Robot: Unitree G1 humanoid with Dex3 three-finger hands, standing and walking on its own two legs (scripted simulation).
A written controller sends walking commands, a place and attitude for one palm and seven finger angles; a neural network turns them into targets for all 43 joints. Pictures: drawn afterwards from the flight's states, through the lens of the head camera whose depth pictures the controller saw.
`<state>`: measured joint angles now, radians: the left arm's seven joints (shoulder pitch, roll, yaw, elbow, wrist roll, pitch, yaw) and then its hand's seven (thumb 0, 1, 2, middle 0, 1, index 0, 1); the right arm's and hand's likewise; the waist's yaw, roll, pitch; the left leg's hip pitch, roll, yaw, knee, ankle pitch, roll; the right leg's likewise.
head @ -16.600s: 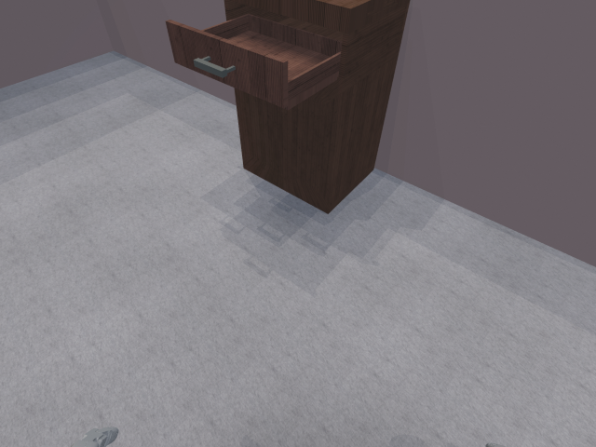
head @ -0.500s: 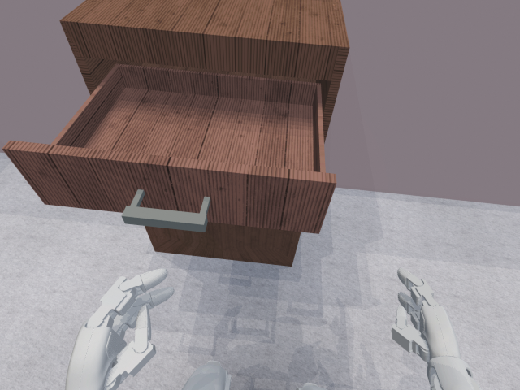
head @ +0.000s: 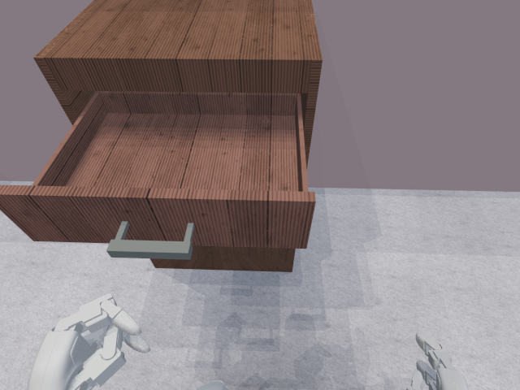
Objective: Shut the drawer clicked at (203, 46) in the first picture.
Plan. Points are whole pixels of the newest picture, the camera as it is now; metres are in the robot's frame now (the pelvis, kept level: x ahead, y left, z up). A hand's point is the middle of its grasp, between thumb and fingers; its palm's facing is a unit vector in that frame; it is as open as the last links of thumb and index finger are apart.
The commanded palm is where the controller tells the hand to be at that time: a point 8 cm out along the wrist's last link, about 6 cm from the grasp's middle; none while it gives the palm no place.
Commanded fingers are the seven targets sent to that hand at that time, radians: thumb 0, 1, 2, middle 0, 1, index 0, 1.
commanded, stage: raise the hand and make a fist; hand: left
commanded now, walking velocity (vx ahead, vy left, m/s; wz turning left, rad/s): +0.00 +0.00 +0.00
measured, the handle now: (153, 238) +0.34 +0.20 +0.03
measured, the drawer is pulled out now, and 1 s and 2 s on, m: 0.29 0.29 0.29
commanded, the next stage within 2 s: bring the fist close to the handle in 0.94 s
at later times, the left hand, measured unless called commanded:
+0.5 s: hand (112, 357) +0.15 +0.16 +0.12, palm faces -0.01 -1.00 -0.01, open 3.2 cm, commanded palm +0.11 +0.21 +0.13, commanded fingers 0.00 0.90 0.90 -1.40 -1.60 -1.40 -1.60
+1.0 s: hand (128, 348) +0.15 +0.15 +0.13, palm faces +0.02 -1.00 -0.05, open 3.3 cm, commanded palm +0.11 +0.21 +0.13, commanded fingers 0.00 0.90 0.90 -1.40 -1.60 -1.40 -1.60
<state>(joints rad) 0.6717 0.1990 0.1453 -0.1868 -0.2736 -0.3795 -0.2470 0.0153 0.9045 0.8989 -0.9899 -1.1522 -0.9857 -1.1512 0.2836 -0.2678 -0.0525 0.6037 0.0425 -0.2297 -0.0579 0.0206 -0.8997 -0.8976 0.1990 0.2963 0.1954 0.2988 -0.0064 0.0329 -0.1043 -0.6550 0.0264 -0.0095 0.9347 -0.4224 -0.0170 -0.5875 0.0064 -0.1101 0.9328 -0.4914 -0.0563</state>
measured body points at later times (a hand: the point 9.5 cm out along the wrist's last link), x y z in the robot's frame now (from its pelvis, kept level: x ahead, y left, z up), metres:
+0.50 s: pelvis -0.01 +0.04 +0.00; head -0.01 +0.04 +0.45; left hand +0.14 +0.22 +0.13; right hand +0.21 -0.15 -0.03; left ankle +0.03 +0.13 -0.69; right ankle -0.01 -0.08 -0.69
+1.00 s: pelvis +0.00 +0.02 +0.01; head -0.01 +0.00 +0.46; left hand +0.15 +0.20 +0.14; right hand +0.19 -0.21 -0.05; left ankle +0.03 +0.13 -0.69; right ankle -0.01 -0.08 -0.69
